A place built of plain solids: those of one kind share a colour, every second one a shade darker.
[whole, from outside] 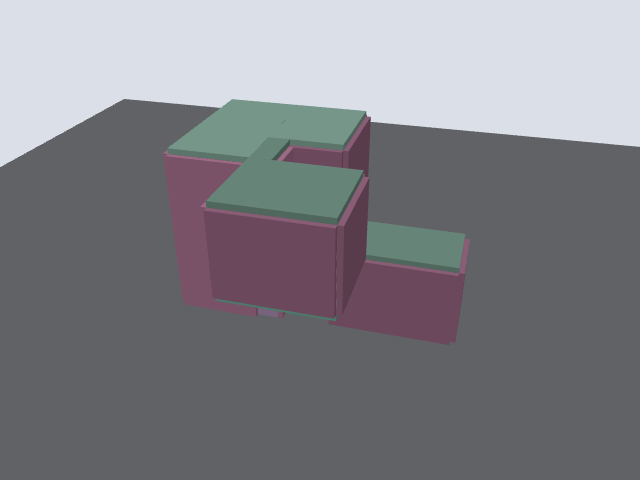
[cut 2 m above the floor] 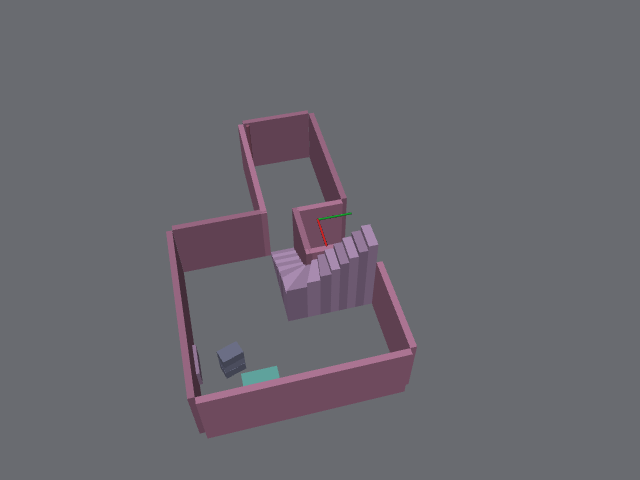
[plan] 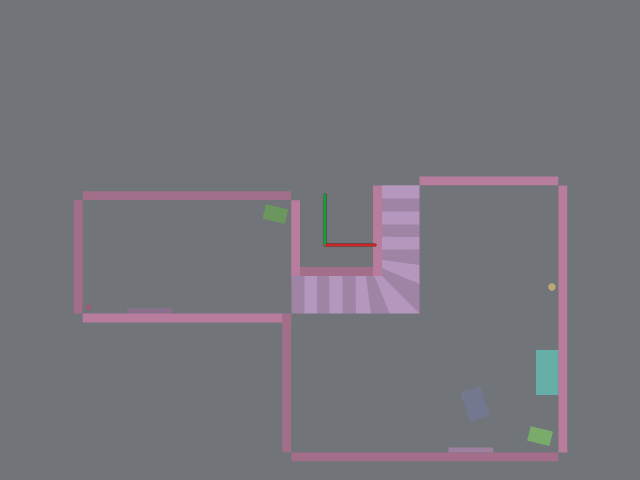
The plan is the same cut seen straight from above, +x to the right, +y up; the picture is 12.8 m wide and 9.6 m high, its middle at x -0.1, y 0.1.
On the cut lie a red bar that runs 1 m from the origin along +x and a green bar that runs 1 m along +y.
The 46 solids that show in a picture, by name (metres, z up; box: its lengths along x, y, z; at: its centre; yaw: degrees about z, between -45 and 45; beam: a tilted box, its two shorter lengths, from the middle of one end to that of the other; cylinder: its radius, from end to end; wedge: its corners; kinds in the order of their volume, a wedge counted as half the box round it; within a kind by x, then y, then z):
{
 "wall_1": {"box": [0.18, 2.27, 2.79], "at": [-4.94, -0.24, 1.35]},
 "wall_2": {"box": [4.17, 0.18, 2.79], "at": [-2.76, -1.46, 1.35]},
 "wall_3": {"box": [4.17, 0.18, 2.79], "at": [-2.76, 0.99, 1.35]},
 "wall_4": {"box": [0.18, 3.14, 2.84], "at": [-1.83, 2.76, 4.38]},
 "wall_5": {"box": [0.18, 2.78, 5.85], "at": [-0.77, -2.76, 2.87]},
 "wall_6": {"box": [0.18, 0.75, 3.06], "at": [-0.77, -1.0, 4.27]},
 "wall_7": {"box": [0.18, 1.52, 2.79], "at": [-0.59, 0.14, 1.35]},
 "wall_8": {"box": [3.63, 0.18, 2.84], "at": [0.07, 4.42, 4.38]},
 "wall_9": {"box": [1.81, 0.18, 5.85], "at": [0.23, -0.53, 2.87]},
 "wall_10": {"box": [0.18, 1.81, 5.85], "at": [1.05, 0.29, 2.87]},
 "wall_11": {"box": [0.18, 3.14, 2.84], "at": [1.98, 2.76, 4.38]},
 "wall_12": {"box": [5.34, 0.18, 5.85], "at": [2.0, -4.24, 2.87]},
 "wall_13": {"box": [2.78, 0.18, 5.85], "at": [3.28, 1.28, 2.87]},
 "wall_14": {"box": [0.18, 5.34, 5.85], "at": [4.76, -1.48, 2.87]},
 "roof_1": {"box": [4.17, 2.27, 0.18], "at": [-2.76, -0.24, 2.83]},
 "roof_2": {"box": [3.63, 3.14, 0.2], "at": [0.07, 2.76, 5.9]},
 "roof_3": {"box": [2.56, 3.53, 0.2], "at": [0.61, -2.38, 5.9]},
 "roof_4": {"box": [0.75, 1.81, 0.2], "at": [1.51, 0.29, 5.9]},
 "roof_5": {"box": [2.78, 5.34, 0.2], "at": [3.28, -1.48, 5.9]},
 "tread_1": {"wedge": [[-0.67, -1.37, -0.05], [-0.67, -1.37, 0.16], [-0.67, -0.62, -0.05], [-0.67, -0.62, 0.16], [-0.41, -1.37, -0.05], [-0.41, -1.37, 0.16], [-0.41, -0.62, -0.05], [-0.41, -0.62, 0.16]]},
 "tread_2": {"wedge": [[-0.41, -1.37, -0.05], [-0.41, -1.37, 0.33], [-0.41, -0.62, -0.05], [-0.41, -0.62, 0.33], [-0.16, -1.37, -0.05], [-0.16, -1.37, 0.33], [-0.16, -0.62, -0.05], [-0.16, -0.62, 0.33]]},
 "tread_3": {"wedge": [[-0.16, -1.37, -0.05], [-0.16, -1.37, 0.5], [-0.16, -0.62, -0.05], [-0.16, -0.62, 0.5], [0.09, -1.37, -0.05], [0.09, -1.37, 0.5], [0.09, -0.62, -0.05], [0.09, -0.62, 0.5]]},
 "tread_4": {"wedge": [[0.08, -0.62, -0.05], [0.08, -0.62, 0.67], [0.09, -1.37, -0.05], [0.09, -1.37, 0.67], [0.35, -1.37, -0.05], [0.35, -1.37, 0.67], [0.36, -0.62, -0.05], [0.36, -0.62, 0.67]]},
 "tread_5": {"wedge": [[0.35, -1.37, -0.05], [0.35, -1.37, 0.84], [0.35, -0.62, -0.05], [0.35, -0.62, 0.84], [0.62, -1.37, -0.05], [0.62, -1.37, 0.84], [0.62, -0.62, -0.05], [0.62, -0.62, 0.84]]},
 "tread_6": {"wedge": [[0.61, -0.62, -0.05], [0.61, -0.62, 1.01], [0.62, -1.37, -0.05], [0.62, -1.37, 1.01], [0.82, -0.62, -0.05], [0.82, -0.62, 1.01], [0.92, -1.37, -0.05], [0.92, -1.37, 1.01]]},
 "tread_7": {"wedge": [[0.82, -0.62, -0.05], [0.82, -0.62, 1.18], [0.92, -1.37, -0.05], [0.92, -1.37, 1.18], [0.99, -0.62, -0.05], [0.99, -0.62, 1.18], [1.3, -1.37, -0.05], [1.3, -1.37, 1.18]]},
 "tread_8": {"wedge": [[0.99, -0.62, -0.05], [0.99, -0.62, 1.36], [1.14, -0.62, -0.05], [1.14, -0.62, 1.35], [1.29, -1.37, -0.05], [1.29, -1.37, 1.36], [1.89, -1.37, -0.05], [1.89, -1.37, 1.35]]},
 "tread_9": {"wedge": [[1.14, -0.62, -0.05], [1.14, -0.62, 1.52], [1.14, -0.46, -0.05], [1.14, -0.46, 1.52], [1.89, -1.37, -0.05], [1.89, -1.37, 1.52], [1.89, -0.78, -0.05], [1.89, -0.78, 1.52]]},
 "tread_10": {"wedge": [[1.14, -0.46, -0.05], [1.14, -0.46, 1.7], [1.14, -0.29, -0.05], [1.14, -0.29, 1.7], [1.89, -0.78, -0.05], [1.89, -0.78, 1.7], [1.89, -0.4, -0.05], [1.89, -0.4, 1.7]]},
 "tread_11": {"wedge": [[1.14, -0.3, -0.05], [1.14, -0.3, 1.87], [1.14, -0.09, -0.05], [1.14, -0.09, 1.87], [1.89, -0.4, -0.05], [1.89, -0.4, 1.87], [1.89, -0.08, -0.05], [1.89, -0.08, 1.87]]},
 "tread_12": {"wedge": [[1.14, -0.09, -0.05], [1.14, -0.09, 2.05], [1.14, 0.17, -0.05], [1.14, 0.17, 2.05], [1.89, -0.09, -0.05], [1.89, -0.09, 2.05], [1.89, 0.16, -0.05], [1.89, 0.16, 2.05]]},
 "tread_13": {"wedge": [[1.14, 0.16, -0.05], [1.14, 0.16, 2.24], [1.14, 0.41, -0.05], [1.14, 0.41, 2.24], [1.89, 0.16, -0.05], [1.89, 0.16, 2.23], [1.89, 0.41, -0.05], [1.89, 0.41, 2.23]]},
 "tread_14": {"wedge": [[1.14, 0.41, -0.05], [1.14, 0.41, 2.41], [1.14, 0.68, -0.05], [1.14, 0.68, 2.41], [1.89, 0.41, -0.05], [1.89, 0.41, 2.41], [1.89, 0.67, -0.05], [1.89, 0.67, 2.41]]},
 "tread_15": {"wedge": [[1.14, 0.67, -0.05], [1.14, 0.67, 2.59], [1.14, 0.93, -0.05], [1.14, 0.93, 2.59], [1.89, 0.67, -0.05], [1.89, 0.67, 2.59], [1.89, 0.93, -0.05], [1.89, 0.93, 2.59]]},
 "tread_16": {"wedge": [[1.14, 0.93, -0.05], [1.14, 0.93, 2.77], [1.14, 1.19, -0.05], [1.14, 1.19, 2.77], [1.89, 0.93, -0.05], [1.89, 0.93, 2.77], [1.89, 1.19, -0.05], [1.89, 1.19, 2.77]]},
 "floor_1": {"box": [3.63, 3.14, 0.21], "at": [0.07, 2.76, 2.85]},
 "lockers_1": {"box": [0.45, 0.9, 1.85], "at": [4.44, -2.55, 0.88]},
 "crate_1": {"box": [0.4, 0.6, 0.3], "at": [3.0, -3.18, 0.45], "yaw": 18.5},
 "crate_2": {"box": [0.4, 0.6, 0.35], "at": [3.01, -3.18, 0.12], "yaw": 17.7},
 "crate_3": {"box": [0.4, 0.6, 0.3], "at": [3.01, -3.18, 0.75], "yaw": 19.0},
 "radiator_1": {"box": [0.9, 0.1, 0.6], "at": [-3.51, -1.32, 0.45]},
 "radiator_2": {"box": [0.9, 0.1, 0.6], "at": [2.92, -4.1, 0.45]},
 "bucket_1": {"box": [0.46, 0.3, 0.39], "at": [-0.99, 0.62, 0.14], "yaw": -13.7},
 "bucket_2": {"box": [0.46, 0.3, 0.39], "at": [4.3, -3.82, 0.14], "yaw": -13.8},
 "pipe_1": {"cylinder": 0.06, "from": [-4.72, -1.24, 0.0], "to": [-4.72, -1.24, 2.74]},
 "extinguisher_1": {"cylinder": 0.07, "from": [4.54, -0.84, 0.0], "to": [4.54, -0.84, 0.52]}
}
